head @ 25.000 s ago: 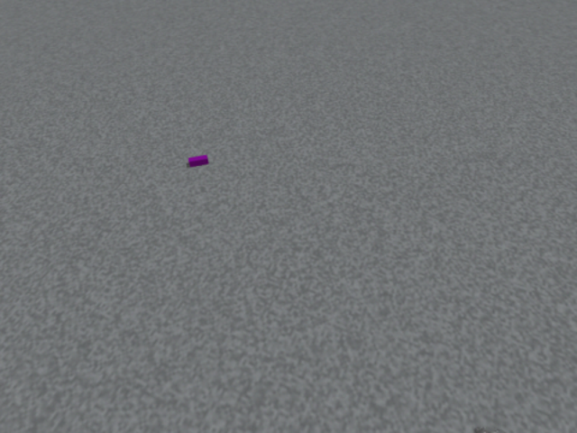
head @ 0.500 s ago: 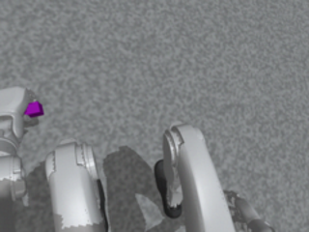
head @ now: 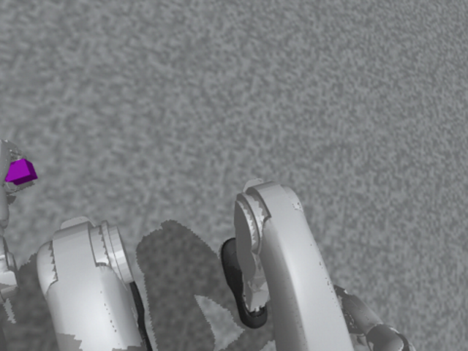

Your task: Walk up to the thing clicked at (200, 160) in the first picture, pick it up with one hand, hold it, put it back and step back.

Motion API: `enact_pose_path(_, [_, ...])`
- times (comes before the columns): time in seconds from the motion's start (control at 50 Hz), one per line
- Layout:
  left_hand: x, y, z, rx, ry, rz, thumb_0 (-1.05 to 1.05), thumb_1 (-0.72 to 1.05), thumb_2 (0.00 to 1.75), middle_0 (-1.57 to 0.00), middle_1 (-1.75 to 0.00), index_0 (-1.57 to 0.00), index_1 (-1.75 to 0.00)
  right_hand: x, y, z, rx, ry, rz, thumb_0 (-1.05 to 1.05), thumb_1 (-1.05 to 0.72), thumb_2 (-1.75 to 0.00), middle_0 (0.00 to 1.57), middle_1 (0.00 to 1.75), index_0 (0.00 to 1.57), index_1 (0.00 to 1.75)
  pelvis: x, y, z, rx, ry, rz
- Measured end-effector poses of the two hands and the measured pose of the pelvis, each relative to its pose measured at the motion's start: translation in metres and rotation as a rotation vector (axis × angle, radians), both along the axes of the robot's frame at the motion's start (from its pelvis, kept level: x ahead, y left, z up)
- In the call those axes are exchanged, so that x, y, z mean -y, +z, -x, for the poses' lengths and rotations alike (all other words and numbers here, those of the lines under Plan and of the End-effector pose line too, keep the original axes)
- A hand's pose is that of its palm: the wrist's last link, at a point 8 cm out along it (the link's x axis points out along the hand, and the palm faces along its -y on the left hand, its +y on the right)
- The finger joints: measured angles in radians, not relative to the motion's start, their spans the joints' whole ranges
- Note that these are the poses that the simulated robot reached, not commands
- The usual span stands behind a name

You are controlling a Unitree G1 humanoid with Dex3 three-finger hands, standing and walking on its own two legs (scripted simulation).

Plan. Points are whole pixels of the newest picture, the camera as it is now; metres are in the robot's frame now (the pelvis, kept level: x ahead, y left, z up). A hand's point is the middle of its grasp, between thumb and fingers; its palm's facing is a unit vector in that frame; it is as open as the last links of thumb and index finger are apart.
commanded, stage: rest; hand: left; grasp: from above
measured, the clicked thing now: (1, 178) +0.41 +0.33 -0.24
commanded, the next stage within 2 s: open in 1.12 s
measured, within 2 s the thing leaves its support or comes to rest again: rests again in 0.48 s
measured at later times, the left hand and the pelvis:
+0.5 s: hand (8, 181) +0.40 +0.32 -0.24, palm faces -0.42 -0.18 -0.89, open 6.2 cm; pelvis +0.00 +0.01 -0.01, yaw -2 degrees
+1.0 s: hand (11, 180) +0.41 +0.32 -0.24, palm faces -0.42 -0.18 -0.89, open 6.2 cm; pelvis +0.00 +0.01 -0.01, yaw -3 degrees
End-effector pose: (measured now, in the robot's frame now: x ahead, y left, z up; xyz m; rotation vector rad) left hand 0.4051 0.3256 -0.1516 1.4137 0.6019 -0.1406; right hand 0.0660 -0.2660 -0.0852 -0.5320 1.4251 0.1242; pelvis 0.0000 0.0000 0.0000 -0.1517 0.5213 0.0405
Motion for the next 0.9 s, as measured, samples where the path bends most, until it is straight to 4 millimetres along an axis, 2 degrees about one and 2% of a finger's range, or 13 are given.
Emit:
enact_pose_path(0.24, [0.001, -0.019, 0.000, 0.021, -0.021, 0.015, -0.01, 0.52, 0.04, -1.08, -0.08, -1.11, -0.05, -0.004, 0.003, 0.013, -0.040, 0.035, 0.001, 0.00, -0.90, -0.89, 0.20, 0.30, 0.20, 0.30, -0.003, -0.008, -0.001, 0.029, -0.010, 0.020])
enact_pose_path(0.9, [0.003, -0.036, -0.005, 0.024, -0.014, 0.010, -0.01, 0.52, 0.00, -1.10, -0.07, -1.12, -0.04, -0.016, 0.016, 0.008, -0.022, 0.152, -0.059, 0.00, -0.90, -0.90, 0.20, 0.30, 0.20, 0.30, -0.008, -0.009, 0.000, 0.064, -0.025, 0.056])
